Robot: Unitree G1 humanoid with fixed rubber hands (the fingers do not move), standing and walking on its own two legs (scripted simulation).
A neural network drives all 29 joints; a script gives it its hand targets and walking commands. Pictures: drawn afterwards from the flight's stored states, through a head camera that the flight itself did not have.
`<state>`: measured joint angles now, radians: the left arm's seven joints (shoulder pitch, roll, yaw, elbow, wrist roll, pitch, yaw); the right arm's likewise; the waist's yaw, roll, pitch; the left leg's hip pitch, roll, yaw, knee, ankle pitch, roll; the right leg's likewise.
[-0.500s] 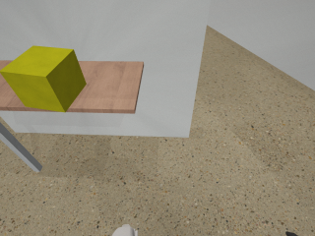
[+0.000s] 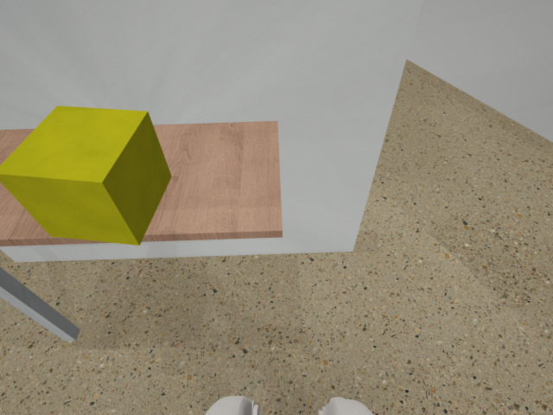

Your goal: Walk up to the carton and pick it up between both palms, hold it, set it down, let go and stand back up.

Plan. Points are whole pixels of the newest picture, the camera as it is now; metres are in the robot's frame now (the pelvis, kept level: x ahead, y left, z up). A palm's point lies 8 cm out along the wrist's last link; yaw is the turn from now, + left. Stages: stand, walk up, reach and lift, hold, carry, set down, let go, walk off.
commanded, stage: walk up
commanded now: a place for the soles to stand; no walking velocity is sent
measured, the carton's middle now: (98, 175) +0.56 +0.33 +0.02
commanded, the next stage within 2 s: none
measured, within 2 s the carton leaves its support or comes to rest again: neither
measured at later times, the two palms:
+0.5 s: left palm out of the picture +0.20 +0.47 -0.11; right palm (420, 404) +0.15 -0.20 -0.08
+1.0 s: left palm (23, 344) +0.28 +0.42 -0.09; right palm (440, 396) +0.16 -0.22 -0.06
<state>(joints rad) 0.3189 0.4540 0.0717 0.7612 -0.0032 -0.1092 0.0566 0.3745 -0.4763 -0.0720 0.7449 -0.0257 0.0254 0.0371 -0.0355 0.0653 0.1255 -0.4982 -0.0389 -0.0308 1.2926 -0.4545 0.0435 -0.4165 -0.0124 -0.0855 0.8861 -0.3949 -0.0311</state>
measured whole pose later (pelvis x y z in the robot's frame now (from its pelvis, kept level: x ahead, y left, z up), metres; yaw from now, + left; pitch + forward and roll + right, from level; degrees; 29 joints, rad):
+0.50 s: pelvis +0.10 +0.14 -0.01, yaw -5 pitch -3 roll +0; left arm 0.24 0.47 0.09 0.87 0.00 -0.01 0.01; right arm 0.22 -0.44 -0.02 0.84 -0.01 -0.08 -0.02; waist 0.00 -0.05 0.13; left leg -0.45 0.09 0.15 0.98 -0.47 0.04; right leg -0.48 0.01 0.02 0.95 -0.42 -0.06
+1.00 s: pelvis +0.11 +0.12 +0.02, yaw -8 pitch -2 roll +1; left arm 0.05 0.42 0.08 0.95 0.00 0.02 -0.02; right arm 0.11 -0.43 -0.02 0.99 -0.01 -0.07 -0.03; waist -0.02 -0.07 0.11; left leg -0.33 0.10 0.19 0.76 -0.38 0.01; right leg -0.41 0.03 0.06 0.77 -0.33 -0.01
